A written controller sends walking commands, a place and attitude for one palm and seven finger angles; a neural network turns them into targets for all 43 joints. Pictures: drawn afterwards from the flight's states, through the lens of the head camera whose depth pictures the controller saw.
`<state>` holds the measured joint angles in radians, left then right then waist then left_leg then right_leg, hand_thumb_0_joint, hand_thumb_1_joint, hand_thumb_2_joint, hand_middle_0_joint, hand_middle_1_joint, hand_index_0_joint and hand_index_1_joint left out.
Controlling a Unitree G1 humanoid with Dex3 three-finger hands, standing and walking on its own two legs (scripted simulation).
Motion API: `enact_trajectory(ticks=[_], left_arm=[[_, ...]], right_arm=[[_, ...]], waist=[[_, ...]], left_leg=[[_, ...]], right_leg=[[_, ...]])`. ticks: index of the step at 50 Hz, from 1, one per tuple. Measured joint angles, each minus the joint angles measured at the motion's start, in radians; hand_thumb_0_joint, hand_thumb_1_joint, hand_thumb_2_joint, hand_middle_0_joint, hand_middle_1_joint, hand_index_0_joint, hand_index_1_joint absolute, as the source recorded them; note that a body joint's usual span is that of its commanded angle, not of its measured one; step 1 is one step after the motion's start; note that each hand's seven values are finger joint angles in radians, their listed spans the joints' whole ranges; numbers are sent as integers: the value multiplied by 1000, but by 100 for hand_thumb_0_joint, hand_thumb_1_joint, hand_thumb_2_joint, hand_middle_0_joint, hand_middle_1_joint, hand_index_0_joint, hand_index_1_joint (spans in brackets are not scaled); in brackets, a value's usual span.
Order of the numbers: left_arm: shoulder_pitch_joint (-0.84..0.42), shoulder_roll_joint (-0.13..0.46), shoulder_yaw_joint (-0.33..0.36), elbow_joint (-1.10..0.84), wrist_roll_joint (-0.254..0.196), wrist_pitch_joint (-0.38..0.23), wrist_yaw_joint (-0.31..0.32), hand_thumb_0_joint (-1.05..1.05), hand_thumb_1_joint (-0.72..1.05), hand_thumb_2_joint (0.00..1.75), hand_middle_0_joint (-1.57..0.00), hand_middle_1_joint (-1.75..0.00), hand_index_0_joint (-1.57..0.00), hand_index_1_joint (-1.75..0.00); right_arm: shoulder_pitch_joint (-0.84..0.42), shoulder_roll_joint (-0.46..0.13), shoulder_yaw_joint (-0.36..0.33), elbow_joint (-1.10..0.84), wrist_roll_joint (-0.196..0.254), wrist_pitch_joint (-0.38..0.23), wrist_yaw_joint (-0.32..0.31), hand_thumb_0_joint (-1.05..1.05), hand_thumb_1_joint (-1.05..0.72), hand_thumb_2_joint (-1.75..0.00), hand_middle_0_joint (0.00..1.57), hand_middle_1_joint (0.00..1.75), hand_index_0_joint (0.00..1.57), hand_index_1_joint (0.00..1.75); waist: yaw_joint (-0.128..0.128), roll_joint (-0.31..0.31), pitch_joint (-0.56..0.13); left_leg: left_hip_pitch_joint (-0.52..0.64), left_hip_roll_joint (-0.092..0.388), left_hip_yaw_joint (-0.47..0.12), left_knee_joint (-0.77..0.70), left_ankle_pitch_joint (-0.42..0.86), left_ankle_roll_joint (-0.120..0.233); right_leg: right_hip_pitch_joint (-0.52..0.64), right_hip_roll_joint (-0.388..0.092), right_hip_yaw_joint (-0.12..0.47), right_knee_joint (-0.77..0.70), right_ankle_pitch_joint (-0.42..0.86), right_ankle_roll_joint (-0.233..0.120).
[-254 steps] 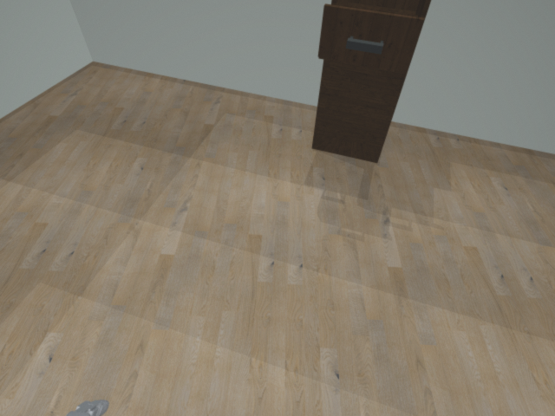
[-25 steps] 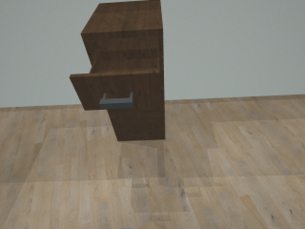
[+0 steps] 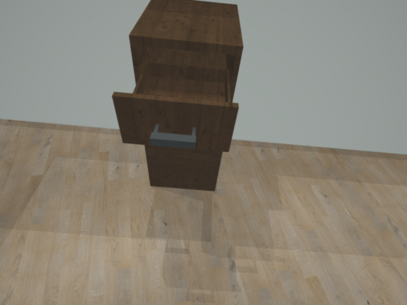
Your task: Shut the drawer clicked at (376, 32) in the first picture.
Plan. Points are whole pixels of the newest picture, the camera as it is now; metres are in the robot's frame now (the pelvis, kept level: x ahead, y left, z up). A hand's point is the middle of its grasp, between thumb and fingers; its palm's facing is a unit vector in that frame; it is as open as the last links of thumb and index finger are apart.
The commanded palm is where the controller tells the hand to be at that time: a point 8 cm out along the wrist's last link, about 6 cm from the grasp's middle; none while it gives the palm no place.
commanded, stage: take the last steps up to it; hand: left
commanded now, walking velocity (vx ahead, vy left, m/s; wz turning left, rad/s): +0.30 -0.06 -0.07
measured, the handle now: (174, 134) +0.56 +0.12 -0.01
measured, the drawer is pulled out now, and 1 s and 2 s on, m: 0.30 0.30 0.30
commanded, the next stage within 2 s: come to a stop and stand still in 0.58 s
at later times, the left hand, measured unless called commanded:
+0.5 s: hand (168, 256) +0.27 +0.10 -0.17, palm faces -0.01 -0.98 -0.20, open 7.3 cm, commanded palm none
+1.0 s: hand (154, 285) +0.21 +0.12 -0.19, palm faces +0.04 -0.98 -0.17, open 7.3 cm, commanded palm none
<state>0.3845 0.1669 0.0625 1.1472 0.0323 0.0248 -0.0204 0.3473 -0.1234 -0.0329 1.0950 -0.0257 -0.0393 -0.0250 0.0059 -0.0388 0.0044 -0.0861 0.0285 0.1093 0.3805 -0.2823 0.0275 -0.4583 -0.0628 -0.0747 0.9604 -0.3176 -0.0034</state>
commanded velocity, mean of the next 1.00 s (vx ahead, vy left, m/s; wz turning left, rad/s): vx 0.09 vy -0.04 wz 0.01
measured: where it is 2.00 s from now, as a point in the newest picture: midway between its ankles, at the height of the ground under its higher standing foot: outside the picture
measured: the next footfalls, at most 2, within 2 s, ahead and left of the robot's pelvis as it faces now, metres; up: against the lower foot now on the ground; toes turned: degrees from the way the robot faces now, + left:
right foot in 0.34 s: +0.25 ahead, -0.17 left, +0.00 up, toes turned -10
left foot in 0.74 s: +0.33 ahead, +0.04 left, +0.00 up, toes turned +7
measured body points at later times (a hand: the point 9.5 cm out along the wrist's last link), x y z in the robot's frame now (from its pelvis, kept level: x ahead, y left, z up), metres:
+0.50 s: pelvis +0.16 -0.07 -0.01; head +0.19 -0.09 +0.43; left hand +0.27 +0.15 -0.15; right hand +0.12 -0.30 -0.18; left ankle +0.11 +0.06 -0.66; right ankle +0.21 -0.16 -0.75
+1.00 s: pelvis +0.23 -0.05 -0.01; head +0.27 -0.03 +0.44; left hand +0.21 +0.17 -0.18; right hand +0.34 -0.26 -0.15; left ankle +0.29 +0.04 -0.75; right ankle +0.19 -0.18 -0.70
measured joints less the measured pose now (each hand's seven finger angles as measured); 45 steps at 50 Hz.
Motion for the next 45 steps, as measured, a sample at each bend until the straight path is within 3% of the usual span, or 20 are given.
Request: enact_trajectory(ticks=[6,11,15,17,20,23,26,29,35,37,40,45], left_arm=[[-113,13,10,-57,-5,-12,0,1,92,90,-19,-30,-20,-30],[-217,24,13,-93,-11,-10,-1,1,92,90,-19,-30,-20,-30],[-288,23,9,-128,-13,-28,-3,0,92,90,-19,-30,-20,-30],[-307,27,6,-147,-9,-64,-3,0,92,90,-19,-30,-20,-30],[-319,9,-1,-155,-17,-93,10,0,92,90,-19,-30,-20,-30],[-289,-15,-11,-138,-17,-86,22,0,92,90,-20,-30,-20,-30],[-248,-24,1,-122,-22,-86,42,-2,94,90,-20,-30,-21,-30],[-213,-6,-5,-107,-15,-85,41,-2,96,90,-20,-30,-21,-30],[-131,6,-17,-59,-11,-72,30,-1,94,90,-20,-30,-20,-30],[-100,5,-20,-41,-14,-62,32,-1,93,90,-20,-30,-20,-30],[-76,7,-29,-11,-20,-37,45,0,92,90,-20,-30,-20,-30],[-66,-7,-46,3,-21,0,52,0,92,90,-20,-30,-20,-30]], right_arm=[[87,34,13,51,5,-16,-6,1,-91,-90,20,30,20,30],[128,45,11,71,-4,-18,-5,1,-91,-90,20,30,20,30],[143,35,4,87,-9,-12,0,1,-91,-90,20,30,20,30],[153,35,1,97,-1,-4,7,1,-91,-90,20,30,20,30],[95,11,-6,91,14,21,11,1,-91,-90,20,30,20,30],[23,-21,-19,52,6,32,11,1,-91,-90,20,30,20,30],[-44,-43,-23,0,0,31,10,1,-91,-90,20,30,20,30],[-106,-53,-25,-37,-1,30,14,1,-91,-90,20,30,20,30],[-193,-51,-15,-64,2,21,26,0,-91,-90,20,30,20,30],[-205,-48,-6,-64,3,13,25,0,-91,-90,20,30,20,30],[-222,-23,13,-49,4,6,14,0,-91,-90,20,30,20,30],[-249,14,33,-34,14,20,-10,0,-91,-90,20,30,20,30]], waist=[[-10,-8,26],[-47,5,50],[-76,35,71],[-72,36,72],[-64,61,97],[-57,74,85],[-53,76,60],[-34,70,42],[13,49,30],[25,47,27],[42,6,38],[52,-23,57]], left_leg=[[92,-16,19,-96,5,-6],[143,-4,37,-99,-45,-32],[164,29,44,-37,-126,-69],[108,52,37,144,-200,-68],[-106,56,-58,644,-227,-30],[-276,64,-69,827,-135,-22],[-375,81,-54,750,-78,-39],[-403,88,-34,597,-40,-55],[-319,65,-10,317,-1,-62],[-249,56,-5,200,79,-63],[-202,27,14,171,70,7],[-159,-10,52,95,85,34]], right_leg=[[-130,-43,24,56,104,22],[-131,-47,-6,-113,110,12],[-48,-15,-34,-290,91,-20],[17,-4,-45,-370,167,-45],[38,15,-68,-305,111,-59],[110,32,-83,-375,99,-52],[173,44,-98,-460,115,-56],[222,54,-104,-515,119,-57],[297,64,-107,-537,81,-38],[311,66,-108,-508,49,-25],[325,36,-92,-465,6,4],[277,6,-15,-352,-113,34]])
